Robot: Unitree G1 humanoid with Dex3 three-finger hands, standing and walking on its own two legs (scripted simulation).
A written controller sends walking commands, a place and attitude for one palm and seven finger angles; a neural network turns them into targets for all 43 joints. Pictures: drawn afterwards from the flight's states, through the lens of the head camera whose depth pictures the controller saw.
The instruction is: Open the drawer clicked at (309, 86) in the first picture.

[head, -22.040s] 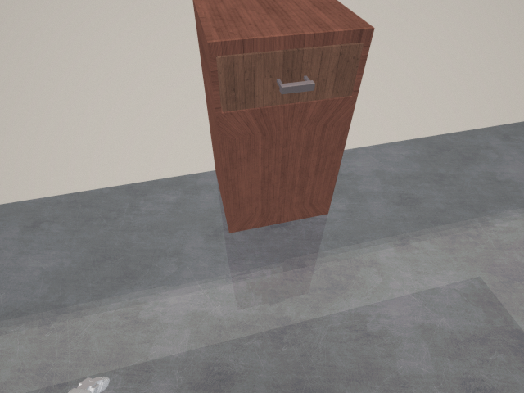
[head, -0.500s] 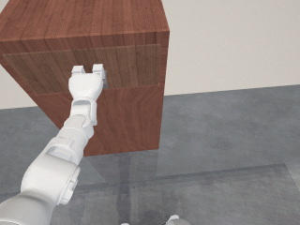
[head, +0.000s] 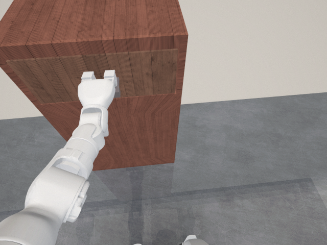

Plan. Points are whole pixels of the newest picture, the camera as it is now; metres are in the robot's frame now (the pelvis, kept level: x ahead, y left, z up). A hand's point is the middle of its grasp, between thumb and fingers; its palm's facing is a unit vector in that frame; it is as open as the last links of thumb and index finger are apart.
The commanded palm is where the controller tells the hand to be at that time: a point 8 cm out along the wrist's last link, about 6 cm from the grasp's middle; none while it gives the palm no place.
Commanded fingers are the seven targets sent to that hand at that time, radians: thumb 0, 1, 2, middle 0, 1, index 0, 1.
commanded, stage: lift the fingers back up to retry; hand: left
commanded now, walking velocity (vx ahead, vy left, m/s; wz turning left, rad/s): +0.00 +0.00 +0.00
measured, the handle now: (101, 87) +0.56 +0.17 +0.02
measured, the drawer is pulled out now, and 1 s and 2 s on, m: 0.00 0.00 0.00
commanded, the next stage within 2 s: re-aim the fingers above the handle in 0.60 s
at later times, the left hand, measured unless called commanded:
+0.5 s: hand (94, 91) +0.48 +0.16 +0.08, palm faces +0.02 -0.01 -1.00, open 13.8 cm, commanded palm +0.45 +0.16 +0.13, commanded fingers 0.00 -0.50 0.30 -0.30 -1.20 -0.30 -1.20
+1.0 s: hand (86, 98) +0.47 +0.18 +0.08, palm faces -0.03 +0.03 -1.00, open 13.8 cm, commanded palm +0.44 +0.16 +0.13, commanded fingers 0.00 -0.50 0.30 -0.30 -1.20 -0.30 -1.20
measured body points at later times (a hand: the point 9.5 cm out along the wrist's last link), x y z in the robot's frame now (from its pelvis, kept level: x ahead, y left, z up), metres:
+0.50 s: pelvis +0.03 +0.00 +0.02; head +0.08 -0.03 +0.47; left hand +0.47 +0.16 +0.14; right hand +0.12 -0.26 -0.12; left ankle -0.02 +0.09 -0.70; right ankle +0.02 -0.10 -0.70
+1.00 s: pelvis +0.03 -0.02 +0.02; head +0.08 -0.04 +0.47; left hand +0.46 +0.18 +0.13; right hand +0.13 -0.27 -0.12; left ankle -0.02 +0.09 -0.70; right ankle +0.02 -0.10 -0.70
